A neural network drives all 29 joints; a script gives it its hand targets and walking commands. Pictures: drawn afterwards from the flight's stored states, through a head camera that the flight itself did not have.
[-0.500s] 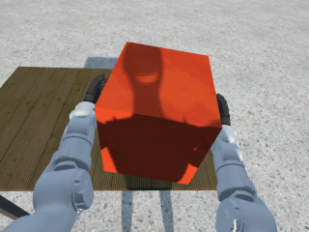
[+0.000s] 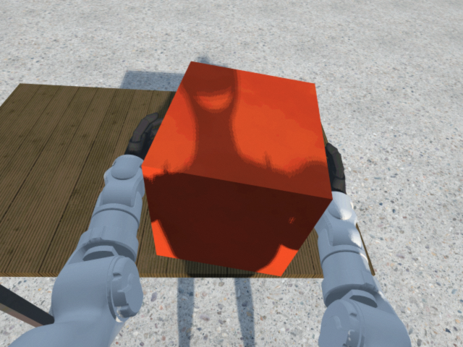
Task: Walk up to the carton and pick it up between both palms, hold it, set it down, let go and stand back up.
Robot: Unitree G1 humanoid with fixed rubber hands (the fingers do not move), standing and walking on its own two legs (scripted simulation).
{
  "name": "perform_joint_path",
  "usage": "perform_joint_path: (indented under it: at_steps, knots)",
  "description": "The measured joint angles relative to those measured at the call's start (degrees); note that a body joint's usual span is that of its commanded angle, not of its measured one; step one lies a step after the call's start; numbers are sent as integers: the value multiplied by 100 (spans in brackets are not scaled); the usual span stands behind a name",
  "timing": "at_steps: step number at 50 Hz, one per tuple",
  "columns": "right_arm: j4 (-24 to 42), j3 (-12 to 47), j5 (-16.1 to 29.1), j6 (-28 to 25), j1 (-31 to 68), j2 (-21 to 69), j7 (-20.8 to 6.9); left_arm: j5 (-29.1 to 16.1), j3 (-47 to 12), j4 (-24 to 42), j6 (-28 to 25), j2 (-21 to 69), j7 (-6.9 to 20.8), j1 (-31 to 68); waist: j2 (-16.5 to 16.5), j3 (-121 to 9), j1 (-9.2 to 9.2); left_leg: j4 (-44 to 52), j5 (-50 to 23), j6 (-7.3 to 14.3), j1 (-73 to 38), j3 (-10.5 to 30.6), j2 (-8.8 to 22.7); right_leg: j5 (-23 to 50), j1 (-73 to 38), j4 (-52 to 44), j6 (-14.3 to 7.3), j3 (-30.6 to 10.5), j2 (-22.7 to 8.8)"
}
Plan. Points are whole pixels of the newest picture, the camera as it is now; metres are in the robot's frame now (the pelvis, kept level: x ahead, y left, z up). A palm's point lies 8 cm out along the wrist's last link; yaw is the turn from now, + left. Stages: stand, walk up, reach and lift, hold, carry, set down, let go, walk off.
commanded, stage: set down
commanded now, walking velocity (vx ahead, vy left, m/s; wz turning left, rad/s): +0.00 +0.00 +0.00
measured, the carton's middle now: (236, 169) +0.45 -0.03 +0.04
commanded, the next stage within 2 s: none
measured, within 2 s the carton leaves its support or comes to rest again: neither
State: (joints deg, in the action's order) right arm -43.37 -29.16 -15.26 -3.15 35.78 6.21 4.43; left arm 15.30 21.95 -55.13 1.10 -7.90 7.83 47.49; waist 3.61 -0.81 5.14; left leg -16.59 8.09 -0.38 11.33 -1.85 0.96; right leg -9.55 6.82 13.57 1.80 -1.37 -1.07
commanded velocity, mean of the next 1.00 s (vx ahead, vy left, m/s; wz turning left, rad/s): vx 0.00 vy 0.00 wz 0.00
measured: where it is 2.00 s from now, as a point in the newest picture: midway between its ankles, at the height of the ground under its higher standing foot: outside the picture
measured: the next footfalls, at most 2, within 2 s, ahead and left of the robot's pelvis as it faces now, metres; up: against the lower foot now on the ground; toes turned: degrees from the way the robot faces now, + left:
none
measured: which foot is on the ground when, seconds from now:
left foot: down 0.00-1.00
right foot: down 0.00-1.00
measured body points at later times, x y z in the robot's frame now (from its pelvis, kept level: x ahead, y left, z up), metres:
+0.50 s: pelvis -0.01 +0.00 +0.00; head +0.03 +0.02 +0.45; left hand +0.44 +0.15 +0.09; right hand +0.37 -0.20 +0.08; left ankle +0.00 +0.12 -0.75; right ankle -0.03 -0.14 -0.75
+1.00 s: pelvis -0.01 +0.00 +0.00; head +0.03 +0.02 +0.45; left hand +0.44 +0.16 +0.08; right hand +0.38 -0.19 +0.08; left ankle +0.00 +0.12 -0.75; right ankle -0.03 -0.14 -0.75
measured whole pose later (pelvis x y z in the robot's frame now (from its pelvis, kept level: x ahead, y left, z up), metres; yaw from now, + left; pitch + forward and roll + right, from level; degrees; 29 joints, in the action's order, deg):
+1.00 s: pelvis -0.01 +0.00 +0.00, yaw +0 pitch +3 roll +0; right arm -44.6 -35.3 -21.9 -9.9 37.2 8.0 2.1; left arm 20.0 26.4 -57.5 -4.0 -7.3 8.9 47.0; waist 3.0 0.4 5.1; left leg -16.9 7.6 -0.1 12.8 -1.6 0.5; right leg -10.0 8.8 15.3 2.1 -0.9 -1.5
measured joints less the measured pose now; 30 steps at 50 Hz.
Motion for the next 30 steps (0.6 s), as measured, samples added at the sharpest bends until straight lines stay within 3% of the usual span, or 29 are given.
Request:
perform_joint_path:
  at_steps: [16,30]
  knots:
    - [4,-312,-339,-261,37,85,-130,230,297,-104,-280,95,60,21,-100,97,-25,35,-55,5,-10,21,-6,-5,26,61,1,27,-4]
    - [132,-531,-623,-384,51,274,-184,398,468,-74,-387,75,193,-47,31,117,-23,120,-129,7,67,31,-25,16,137,62,2,44,-23]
